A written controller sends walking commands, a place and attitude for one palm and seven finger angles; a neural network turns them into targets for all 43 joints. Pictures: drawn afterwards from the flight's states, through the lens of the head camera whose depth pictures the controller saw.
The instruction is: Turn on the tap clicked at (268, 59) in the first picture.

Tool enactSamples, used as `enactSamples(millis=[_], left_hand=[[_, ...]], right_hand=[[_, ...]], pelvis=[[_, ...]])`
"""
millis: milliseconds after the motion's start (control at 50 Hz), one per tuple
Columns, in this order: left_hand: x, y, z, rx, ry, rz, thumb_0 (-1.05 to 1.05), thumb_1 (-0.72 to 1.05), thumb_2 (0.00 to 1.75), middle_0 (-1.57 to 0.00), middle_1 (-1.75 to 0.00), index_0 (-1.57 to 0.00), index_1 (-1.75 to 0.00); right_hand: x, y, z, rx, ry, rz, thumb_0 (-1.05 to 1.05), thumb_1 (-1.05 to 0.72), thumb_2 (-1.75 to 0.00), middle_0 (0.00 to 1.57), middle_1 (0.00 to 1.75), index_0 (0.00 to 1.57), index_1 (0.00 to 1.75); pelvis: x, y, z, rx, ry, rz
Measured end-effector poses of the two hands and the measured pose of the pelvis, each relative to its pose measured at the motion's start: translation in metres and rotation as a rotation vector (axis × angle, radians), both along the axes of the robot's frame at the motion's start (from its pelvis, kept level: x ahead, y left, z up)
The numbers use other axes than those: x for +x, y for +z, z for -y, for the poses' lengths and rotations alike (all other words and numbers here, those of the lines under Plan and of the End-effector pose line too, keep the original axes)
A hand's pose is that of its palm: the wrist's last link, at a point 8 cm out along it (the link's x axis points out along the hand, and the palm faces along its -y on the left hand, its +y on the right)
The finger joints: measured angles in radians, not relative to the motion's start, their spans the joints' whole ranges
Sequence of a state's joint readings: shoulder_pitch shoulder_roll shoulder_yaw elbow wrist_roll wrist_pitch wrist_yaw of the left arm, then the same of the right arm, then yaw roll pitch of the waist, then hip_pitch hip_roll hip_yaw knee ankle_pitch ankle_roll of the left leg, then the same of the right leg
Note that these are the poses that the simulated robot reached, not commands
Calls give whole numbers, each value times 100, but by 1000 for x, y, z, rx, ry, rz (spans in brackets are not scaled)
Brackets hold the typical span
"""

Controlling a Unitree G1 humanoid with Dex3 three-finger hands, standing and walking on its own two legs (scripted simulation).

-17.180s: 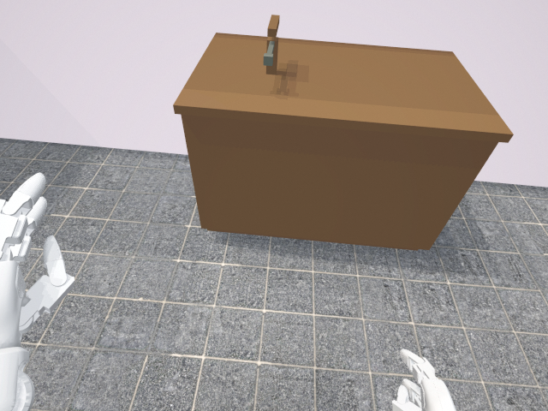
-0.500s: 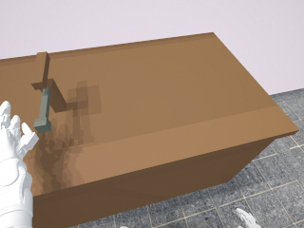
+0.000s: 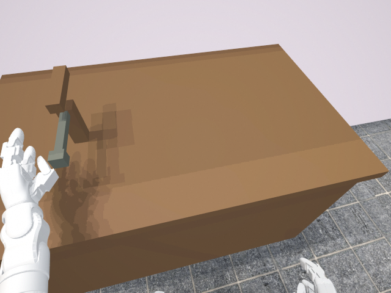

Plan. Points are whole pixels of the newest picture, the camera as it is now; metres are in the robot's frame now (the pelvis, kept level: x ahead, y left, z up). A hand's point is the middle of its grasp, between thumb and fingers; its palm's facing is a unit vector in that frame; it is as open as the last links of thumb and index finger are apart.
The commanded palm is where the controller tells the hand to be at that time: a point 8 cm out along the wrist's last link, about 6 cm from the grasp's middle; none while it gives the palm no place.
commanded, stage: push the lever round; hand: left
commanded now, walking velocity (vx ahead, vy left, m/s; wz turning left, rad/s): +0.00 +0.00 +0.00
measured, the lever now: (59, 158) +0.34 +0.30 +0.08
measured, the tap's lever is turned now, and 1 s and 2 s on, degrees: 0 23 48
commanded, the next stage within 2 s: none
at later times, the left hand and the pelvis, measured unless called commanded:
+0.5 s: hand (67, 171) +0.32 +0.28 +0.07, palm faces +0.54 -0.84 -0.06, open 7.7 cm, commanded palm +0.28 +0.30 +0.07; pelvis -0.01 -0.01 +0.00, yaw +1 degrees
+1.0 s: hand (90, 164) +0.34 +0.24 +0.07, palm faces +0.62 -0.78 -0.05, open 7.7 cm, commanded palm +0.30 +0.27 +0.07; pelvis -0.01 -0.01 +0.00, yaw +1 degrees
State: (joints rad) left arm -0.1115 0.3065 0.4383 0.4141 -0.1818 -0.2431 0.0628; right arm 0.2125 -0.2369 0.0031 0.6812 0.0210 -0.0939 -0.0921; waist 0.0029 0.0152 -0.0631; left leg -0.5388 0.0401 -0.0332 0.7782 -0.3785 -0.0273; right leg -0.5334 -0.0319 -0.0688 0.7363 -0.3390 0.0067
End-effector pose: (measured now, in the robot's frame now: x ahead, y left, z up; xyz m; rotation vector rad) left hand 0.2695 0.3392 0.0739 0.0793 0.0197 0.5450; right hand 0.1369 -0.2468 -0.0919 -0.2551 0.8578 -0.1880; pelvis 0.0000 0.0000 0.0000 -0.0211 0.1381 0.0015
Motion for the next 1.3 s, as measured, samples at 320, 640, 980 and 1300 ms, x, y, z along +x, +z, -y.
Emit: enactSamples(millis=[320, 640, 980, 1300], left_hand=[[1, 1, 16, 0, 2, 12, 3, 93, 91, -15, -15, -15, -15], [6, 0, 41, -10, 51, 30, 3, 94, 91, -15, -15, -15, -15], [20, -2, 69, -18, 119, 22, 0, 91, 91, -15, -15, -15, -15], [39, -4, 89, -22, 196, 1, 0, 90, 90, -15, -15, -15, -15]], right_hand=[[-8, -6, 4, 5, 5, -21, 1, -90, -90, 20, 30, 20, 30], [-3, -5, 2, 17, 26, -4, 1, -90, -90, 20, 30, 20, 30], [3, -7, -2, 19, 44, -23, 1, -90, -90, 20, 30, 20, 30], [-3, -8, 2, 19, 18, -69, 1, -90, -90, 20, 30, 20, 30]], pelvis=[[-4, -1, 4, 2, 8, 5], [-6, -1, 6, 4, 10, 10], [-7, -1, 7, 5, 17, 11], [-1, 0, 8, 6, 8, 2]])
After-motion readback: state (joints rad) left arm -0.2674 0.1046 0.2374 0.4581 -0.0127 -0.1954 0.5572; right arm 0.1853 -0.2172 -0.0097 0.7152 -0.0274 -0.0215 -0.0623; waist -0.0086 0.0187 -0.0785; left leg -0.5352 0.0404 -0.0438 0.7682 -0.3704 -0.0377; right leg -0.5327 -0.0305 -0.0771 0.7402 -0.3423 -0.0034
